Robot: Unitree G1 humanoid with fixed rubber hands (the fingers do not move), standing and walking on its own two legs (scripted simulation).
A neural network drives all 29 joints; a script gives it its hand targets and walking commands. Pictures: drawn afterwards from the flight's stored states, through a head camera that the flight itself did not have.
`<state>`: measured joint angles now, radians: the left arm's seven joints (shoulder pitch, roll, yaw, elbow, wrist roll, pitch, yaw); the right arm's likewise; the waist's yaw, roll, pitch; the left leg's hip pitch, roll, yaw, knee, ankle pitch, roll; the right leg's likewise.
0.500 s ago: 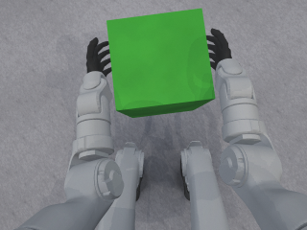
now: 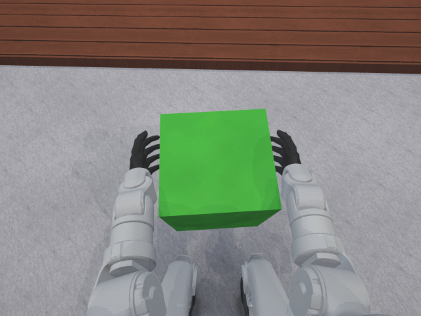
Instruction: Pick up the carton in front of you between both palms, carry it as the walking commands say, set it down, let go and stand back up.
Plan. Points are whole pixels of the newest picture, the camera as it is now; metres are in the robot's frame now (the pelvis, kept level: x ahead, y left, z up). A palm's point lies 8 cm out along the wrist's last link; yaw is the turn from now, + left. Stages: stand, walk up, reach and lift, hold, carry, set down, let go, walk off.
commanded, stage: reach and lift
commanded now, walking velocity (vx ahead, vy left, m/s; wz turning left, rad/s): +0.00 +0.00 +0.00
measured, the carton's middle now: (215, 178) +0.39 +0.01 -0.11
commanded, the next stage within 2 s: hold in 1.54 s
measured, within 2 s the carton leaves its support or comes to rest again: neither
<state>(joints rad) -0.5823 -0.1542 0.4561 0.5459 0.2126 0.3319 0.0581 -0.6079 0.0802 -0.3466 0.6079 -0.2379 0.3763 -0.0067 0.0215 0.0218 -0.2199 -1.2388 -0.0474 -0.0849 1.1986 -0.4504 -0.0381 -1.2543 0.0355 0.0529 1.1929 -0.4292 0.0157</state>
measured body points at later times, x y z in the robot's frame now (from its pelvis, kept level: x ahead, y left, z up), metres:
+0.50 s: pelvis +0.04 +0.01 +0.11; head +0.04 +0.01 +0.56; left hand +0.36 +0.16 +0.11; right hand +0.35 -0.14 +0.11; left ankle +0.05 +0.14 -0.62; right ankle +0.06 -0.12 -0.62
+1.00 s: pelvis +0.03 +0.00 +0.12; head +0.01 +0.00 +0.57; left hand +0.35 +0.15 +0.14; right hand +0.34 -0.15 +0.13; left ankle +0.05 +0.14 -0.62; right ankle +0.06 -0.12 -0.62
